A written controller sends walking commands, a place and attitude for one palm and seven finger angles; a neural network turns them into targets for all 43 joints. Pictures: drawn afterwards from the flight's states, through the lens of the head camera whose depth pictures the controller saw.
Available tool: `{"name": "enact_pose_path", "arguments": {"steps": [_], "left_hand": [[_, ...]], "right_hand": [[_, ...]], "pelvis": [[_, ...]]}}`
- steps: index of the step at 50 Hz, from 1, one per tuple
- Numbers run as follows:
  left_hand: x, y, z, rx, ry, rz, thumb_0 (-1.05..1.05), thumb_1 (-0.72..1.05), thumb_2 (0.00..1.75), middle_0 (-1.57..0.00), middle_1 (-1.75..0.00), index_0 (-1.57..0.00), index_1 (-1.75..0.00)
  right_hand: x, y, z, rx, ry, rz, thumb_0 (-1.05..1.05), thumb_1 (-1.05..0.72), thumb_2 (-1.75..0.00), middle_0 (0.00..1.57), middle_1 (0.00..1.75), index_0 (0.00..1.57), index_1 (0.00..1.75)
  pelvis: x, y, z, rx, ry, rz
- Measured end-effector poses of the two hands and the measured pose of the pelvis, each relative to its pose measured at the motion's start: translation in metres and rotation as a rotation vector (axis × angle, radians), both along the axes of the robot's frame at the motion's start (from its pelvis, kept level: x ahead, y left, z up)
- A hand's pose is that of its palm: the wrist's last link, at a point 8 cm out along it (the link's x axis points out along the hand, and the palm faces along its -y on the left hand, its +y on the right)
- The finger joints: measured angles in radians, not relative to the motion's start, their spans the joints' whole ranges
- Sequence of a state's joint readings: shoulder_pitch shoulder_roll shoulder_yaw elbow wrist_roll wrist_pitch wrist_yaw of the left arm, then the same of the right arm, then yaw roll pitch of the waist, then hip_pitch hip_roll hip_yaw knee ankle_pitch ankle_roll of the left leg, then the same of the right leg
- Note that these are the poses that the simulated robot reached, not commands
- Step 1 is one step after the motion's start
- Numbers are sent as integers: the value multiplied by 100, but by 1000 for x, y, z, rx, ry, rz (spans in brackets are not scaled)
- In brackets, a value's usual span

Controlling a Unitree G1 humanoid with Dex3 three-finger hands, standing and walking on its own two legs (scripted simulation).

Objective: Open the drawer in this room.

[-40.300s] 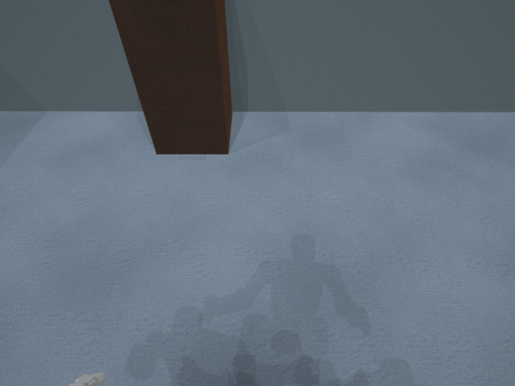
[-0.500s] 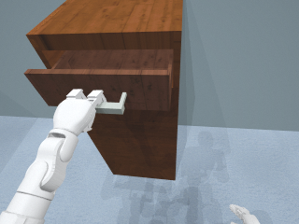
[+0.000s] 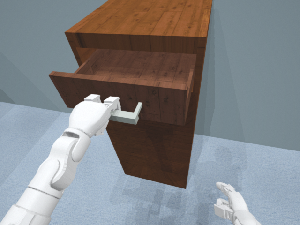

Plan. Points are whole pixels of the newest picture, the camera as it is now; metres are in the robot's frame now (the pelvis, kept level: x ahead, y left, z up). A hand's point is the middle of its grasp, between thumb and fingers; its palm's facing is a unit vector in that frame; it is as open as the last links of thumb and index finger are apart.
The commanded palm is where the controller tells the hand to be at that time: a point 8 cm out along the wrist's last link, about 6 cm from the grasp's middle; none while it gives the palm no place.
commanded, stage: pull the drawer open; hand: left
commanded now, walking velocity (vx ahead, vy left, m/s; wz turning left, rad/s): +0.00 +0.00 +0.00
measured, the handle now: (111, 108) +0.37 +0.16 +0.14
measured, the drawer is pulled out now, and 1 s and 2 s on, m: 0.15 0.20 0.26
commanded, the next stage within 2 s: none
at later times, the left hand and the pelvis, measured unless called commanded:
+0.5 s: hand (99, 128) +0.32 +0.18 +0.12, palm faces +0.04 -0.05 -1.00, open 5.4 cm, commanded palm +0.29 +0.19 +0.18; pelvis -0.03 +0.00 +0.00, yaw -1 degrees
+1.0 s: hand (91, 143) +0.27 +0.18 +0.12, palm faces +0.06 -0.14 -0.99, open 5.6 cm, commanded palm +0.24 +0.20 +0.18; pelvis +0.02 +0.01 +0.00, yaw -3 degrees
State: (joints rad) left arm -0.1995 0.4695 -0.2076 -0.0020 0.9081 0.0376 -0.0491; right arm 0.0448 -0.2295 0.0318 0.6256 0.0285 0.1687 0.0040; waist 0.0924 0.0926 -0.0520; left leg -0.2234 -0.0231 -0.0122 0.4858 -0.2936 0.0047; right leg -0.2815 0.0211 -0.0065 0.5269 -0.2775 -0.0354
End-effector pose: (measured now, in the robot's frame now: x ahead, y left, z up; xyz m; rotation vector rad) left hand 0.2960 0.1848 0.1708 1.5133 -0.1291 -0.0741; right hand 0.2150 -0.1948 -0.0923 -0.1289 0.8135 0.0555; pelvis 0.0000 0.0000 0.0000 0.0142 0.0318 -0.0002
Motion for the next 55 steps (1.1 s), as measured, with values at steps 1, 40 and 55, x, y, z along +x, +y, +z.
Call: {"name": "enact_pose_path", "arguments": {"steps": [1,40,55], "left_hand": [[0,0,0,-1,4,-2,-2,71,84,-37,-135,-41,-134],[-17,5,-3,-52,-22,-35,0,75,79,-27,-135,-39,-130],[-52,11,-5,-53,-61,6,0,74,82,-30,-135,-40,-131]], "right_hand": [[-4,-1,0,-1,3,-4,1,-91,-90,20,30,20,30],[-53,-23,-4,4,25,-121,2,-91,-90,20,30,20,30],[9,-9,-7,-12,18,7,1,-91,-90,19,29,20,30]], "pelvis": [[-2,-1,0,0,-3,-1],[-9,9,2,4,0,-63],[20,11,-3,-9,37,-24]]}}
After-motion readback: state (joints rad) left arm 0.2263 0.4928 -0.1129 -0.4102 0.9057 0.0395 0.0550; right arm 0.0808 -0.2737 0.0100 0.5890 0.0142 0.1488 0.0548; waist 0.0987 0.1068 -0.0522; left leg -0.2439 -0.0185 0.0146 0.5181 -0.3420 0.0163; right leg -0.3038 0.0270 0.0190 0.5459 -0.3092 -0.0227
